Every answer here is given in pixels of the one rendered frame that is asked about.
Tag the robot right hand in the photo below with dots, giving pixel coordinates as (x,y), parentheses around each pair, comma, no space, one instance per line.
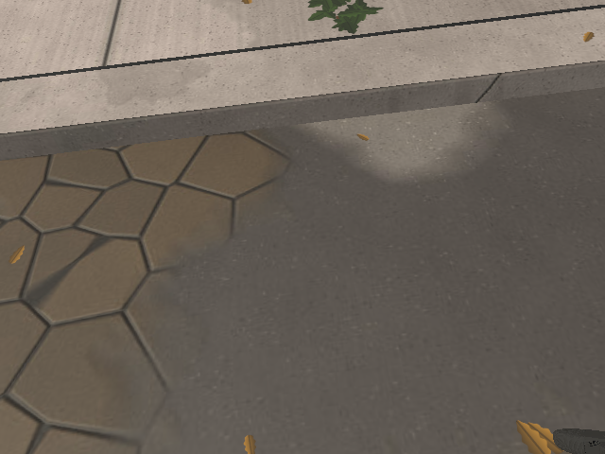
(580,441)

